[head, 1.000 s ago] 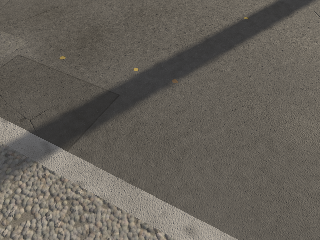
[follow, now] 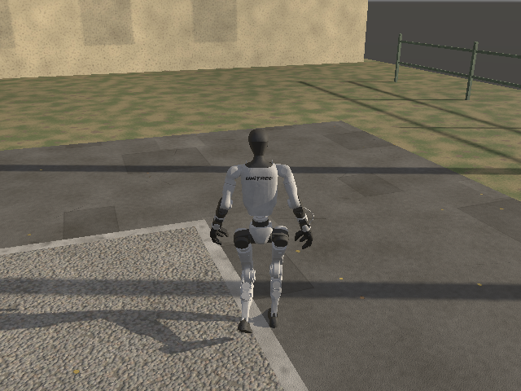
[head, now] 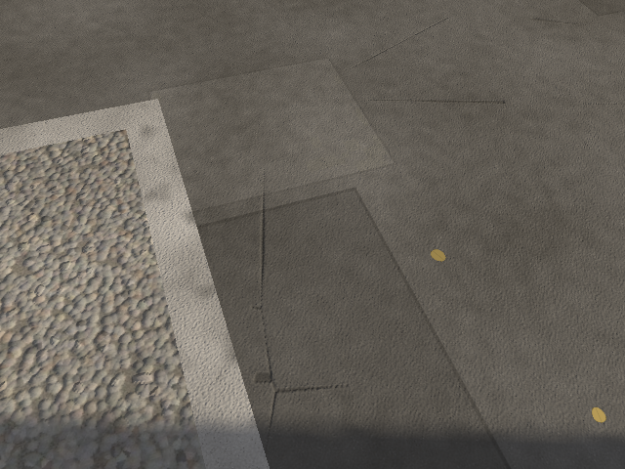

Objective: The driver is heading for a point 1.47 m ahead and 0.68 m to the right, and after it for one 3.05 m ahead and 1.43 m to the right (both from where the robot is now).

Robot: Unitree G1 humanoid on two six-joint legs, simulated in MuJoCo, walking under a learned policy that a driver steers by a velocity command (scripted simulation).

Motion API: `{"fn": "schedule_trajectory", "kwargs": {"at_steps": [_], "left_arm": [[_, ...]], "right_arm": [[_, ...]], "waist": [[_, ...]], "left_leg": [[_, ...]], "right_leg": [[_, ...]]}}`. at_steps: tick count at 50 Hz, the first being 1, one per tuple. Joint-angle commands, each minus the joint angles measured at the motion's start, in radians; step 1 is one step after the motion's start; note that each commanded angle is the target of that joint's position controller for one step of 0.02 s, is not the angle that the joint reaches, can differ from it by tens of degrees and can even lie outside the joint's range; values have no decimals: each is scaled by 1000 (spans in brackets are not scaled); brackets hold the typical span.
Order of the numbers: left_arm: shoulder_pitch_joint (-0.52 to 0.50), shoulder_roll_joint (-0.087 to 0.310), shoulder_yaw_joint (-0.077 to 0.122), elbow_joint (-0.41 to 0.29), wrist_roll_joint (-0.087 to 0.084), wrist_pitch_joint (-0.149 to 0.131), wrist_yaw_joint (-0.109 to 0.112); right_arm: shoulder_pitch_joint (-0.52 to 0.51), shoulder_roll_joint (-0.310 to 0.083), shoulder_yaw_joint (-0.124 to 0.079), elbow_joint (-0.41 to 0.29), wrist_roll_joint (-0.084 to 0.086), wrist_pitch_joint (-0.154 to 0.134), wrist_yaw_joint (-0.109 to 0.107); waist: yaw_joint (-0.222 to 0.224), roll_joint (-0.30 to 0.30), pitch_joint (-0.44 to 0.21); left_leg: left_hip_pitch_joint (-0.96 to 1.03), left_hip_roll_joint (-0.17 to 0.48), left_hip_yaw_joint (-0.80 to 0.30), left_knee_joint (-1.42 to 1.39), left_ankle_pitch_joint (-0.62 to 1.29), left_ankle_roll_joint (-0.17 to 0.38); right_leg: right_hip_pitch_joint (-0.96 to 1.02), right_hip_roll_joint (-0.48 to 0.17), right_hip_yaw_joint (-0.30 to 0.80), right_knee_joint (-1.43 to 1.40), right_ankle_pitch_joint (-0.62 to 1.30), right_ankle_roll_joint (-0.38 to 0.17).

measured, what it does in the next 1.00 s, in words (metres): walks ahead, turning right: left foot, then right foot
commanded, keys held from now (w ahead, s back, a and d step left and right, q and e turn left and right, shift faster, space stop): w+e+shift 0.88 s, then w+shift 0.12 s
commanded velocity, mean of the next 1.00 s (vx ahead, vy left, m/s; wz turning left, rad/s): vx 1.00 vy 0.00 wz -0.78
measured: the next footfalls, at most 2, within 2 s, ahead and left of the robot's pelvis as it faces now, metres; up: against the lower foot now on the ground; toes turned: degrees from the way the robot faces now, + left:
left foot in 0.30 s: +0.49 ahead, +0.12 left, +0.00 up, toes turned -14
right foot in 0.74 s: +0.80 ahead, -0.22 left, +0.00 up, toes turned -40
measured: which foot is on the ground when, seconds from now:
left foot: up 0.00-0.28, down 0.30-0.74, up 0.76-1.00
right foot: down 0.00-0.32, up 0.34-0.72, down 0.74-1.00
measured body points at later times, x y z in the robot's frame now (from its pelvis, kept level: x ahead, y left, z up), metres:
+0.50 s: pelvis +0.45 +0.00 +0.01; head +0.47 +0.00 +0.46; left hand +0.68 +0.23 -0.09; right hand +0.42 -0.30 -0.09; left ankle +0.45 +0.13 -0.72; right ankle +0.39 -0.09 -0.62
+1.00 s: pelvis +0.85 -0.23 +0.01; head +0.87 -0.24 +0.46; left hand +1.05 -0.03 -0.12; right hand +0.84 -0.54 -0.05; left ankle +1.10 -0.21 -0.66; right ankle +0.77 -0.19 -0.72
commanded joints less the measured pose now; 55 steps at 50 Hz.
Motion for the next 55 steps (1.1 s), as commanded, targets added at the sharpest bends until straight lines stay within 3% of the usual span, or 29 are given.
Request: {"fn": "schedule_trajectory", "kwargs": {"at_steps": [1, 4, 8, 12, 14, 15, 16, 17, 18, 19, 20, 22, 25, 27, 28, 31, 33, 35, 36, 37, 38, 39, 40, 41, 42, 45, 50, 52, 55], "left_arm": [[155, 44, 10, 33, -5, -16, -3], [187, 83, 19, 55, -25, -33, 2], [163, 144, 46, 22, -35, -42, -3], [239, 167, 57, 33, -46, -33, -7], [251, 203, 65, 39, -38, -25, -3], [215, 208, 68, 26, -40, -27, -7], [184, 107, 41, -12, -37, -38, -4], [259, 14, 14, -79, -83, -34, -2], [205, 68, 15, -56, -56, -13, 7], [119, 83, 18, -55, -35, -2, 1], [70, 72, 18, -58, -26, 6, -11], [41, 37, 13, -81, -3, 36, -35], [-67, 13, 0, -147, 1, 67, -54], [-135, 17, -10, -183, 1, 67, -65], [-163, 15, -18, -212, -2, 65, -73], [-261, 34, -29, -230, -5, 64, -93], [-237, 59, -25, -217, -5, 61, -89], [-35, 116, -2, -164, -7, 57, -73], [168, 159, 23, -105, -7, 53, -58], [295, 204, 54, -47, -11, 53, -31], [202, 288, 75, -53, -29, 66, -10], [169, 378, 91, -114, 0, 77, -11], [178, 327, 90, -123, -9, 81, 2], [146, 273, 77, -102, -12, 74, 12], [117, 241, 67, -89, -14, 59, 15], [73, 174, 36, -87, -22, 13, 17], [112, 150, 32, -51, -39, -29, -1], [161, 165, 35, -28, -48, -39, -7], [205, 204, 38, 0, -34, -33, 5]], "right_arm": [[-110, -31, 15, -162, -41, -12, 20], [-183, -22, 37, -225, -51, 2, 31], [-369, -13, 66, -295, -8, -6, 55], [-389, -64, 47, -301, -4, -7, 30], [-224, -114, 18, -257, -8, -18, 7], [-54, -153, -3, -221, -17, -24, -12], [178, -238, -34, -202, -40, -23, -36], [133, -299, -48, -203, -51, -11, -31], [44, -215, -45, -212, -40, -1, -28], [-8, -120, -24, -215, -30, -3, -24], [-12, -81, -15, -193, -30, -5, -18], [11, -61, -9, -145, -17, -19, -19], [39, -28, -4, -94, 14, -41, -4], [16, -25, -3, -77, 13, -48, -4], [-6, -57, -9, -79, 10, -53, -7], [20, -100, -17, -56, 9, -53, -14], [74, -162, -30, -50, 9, -43, -24], [54, -229, -48, -66, 1, -9, -38], [9, -244, -54, -88, -3, 8, -39], [4, -221, -52, -94, -11, 19, -29], [8, -65, -13, -135, -26, 13, -11], [49, -98, -9, -259, 1, -7, -10], [-60, -142, -5, -271, -10, -34, -9], [-78, -143, -1, -265, -6, -43, -9], [-89, -130, 4, -258, -19, -37, -12], [-43, -102, 13, -246, -45, 30, -11], [-279, -6, 53, -323, -10, 28, 26], [-314, -25, 46, -319, 2, 25, 28], [-325, -70, 26, -321, -1, 20, 17]], "waist": [[-4, 3, -25], [-27, -40, 45], [8, -55, 67], [43, -64, 9], [-35, -50, -126], [-125, -43, -217], [-211, 75, -386], [-110, 364, -499], [-92, 225, -343], [-98, 104, -208], [-86, 34, -121], [-39, 92, -58], [-11, 86, -15], [10, 75, 16], [29, 101, 29], [16, 16, 88], [39, 41, 38], [162, 92, -86], [254, 95, -176], [283, 9, -222], [160, -240, -137], [100, -259, -368], [139, -62, -305], [84, 23, -132], [30, 80, -62], [-63, 88, 6], [17, 6, 50], [57, -13, 35], [67, -51, 7]], "left_leg": [[-413, 135, -42, -20, 8, -37], [-443, 190, -7, -206, 15, -97], [-124, 147, 76, -622, 318, -140], [-75, 110, 72, -762, 332, -124], [134, 61, 90, -804, 184, -98], [365, 133, 40, -775, 136, -78], [595, 391, -221, -795, -237, -49], [708, 606, -759, -1013, -519, 37], [588, 565, -730, -1046, -572, 50], [470, 511, -534, -1027, -409, 35], [358, 467, -380, -1036, -177, 23], [250, 413, -193, -1063, 27, -4], [229, 388, -2, -1102, 283, -32], [186, 329, 151, -1133, 415, -58], [155, 337, 182, -1157, 415, -57], [143, 287, 329, -1190, 648, -89], [241, 302, 354, -1064, 1122, -104], [277, 346, 339, -760, 1385, -102], [197, 364, 312, -499, 1357, -85], [9, 289, 309, -142, 877, -92], [-315, 104, 291, 264, -154, -118], [-610, 54, 62, 443, -218, -144], [-675, 116, -21, 354, -116, -137], [-649, 157, -20, 230, -59, -134], [-573, 188, -16, 140, -63, -142], [-392, 240, -6, -62, -122, -184], [-180, 219, 87, -566, 388, -151], [-147, 191, 100, -663, 503, -120], [-169, 134, 118, -757, 373, -72]], "right_leg": [[272, -261, 552, -337, -215, -193], [138, -225, 488, -422, -163, -214], [-84, -145, 349, -509, 40, -159], [165, -177, 370, -370, 334, -109], [228, -145, 334, -72, 592, -71], [95, -103, 317, 173, 509, -50], [-59, -53, 247, 513, 154, -49], [-318, 15, 163, 781, -289, -31], [-440, -73, 143, 862, -202, -43], [-460, -111, 125, 827, -134, -39], [-434, -141, 123, 783, -105, -30], [-409, -179, 119, 745, -103, -15], [-471, -203, 91, 717, -46, -10], [-449, -186, 50, 635, 64, -13], [-414, -197, 48, 545, 125, -18], [-255, -131, -93, 287, 218, -59], [-135, -47, -161, 226, 184, -95], [86, 13, -152, 216, 81, -133], [310, 27, -102, 185, 38, -167], [549, 19, -16, 116, -16, -195], [606, -148, 272, 101, 70, -233], [882, -319, 782, -109, -64, -437], [796, -342, 873, -276, -237, -394], [606, -318, 806, -321, -226, -351], [443, -274, 721, -324, -133, -321], [124, -176, 522, -344, 33, -298], [-22, -63, 318, -427, 219, -198], [94, -108, 328, -443, 325, -174], [348, -171, 320, -308, 691, -135]]}}
Velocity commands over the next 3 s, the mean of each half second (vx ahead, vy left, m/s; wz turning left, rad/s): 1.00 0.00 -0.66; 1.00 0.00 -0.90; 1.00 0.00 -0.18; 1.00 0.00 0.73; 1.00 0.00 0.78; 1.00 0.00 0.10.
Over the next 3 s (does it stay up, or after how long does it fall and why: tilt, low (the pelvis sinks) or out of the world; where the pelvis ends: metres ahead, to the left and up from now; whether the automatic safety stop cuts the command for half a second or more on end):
stays up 2.43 -1.14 -0.01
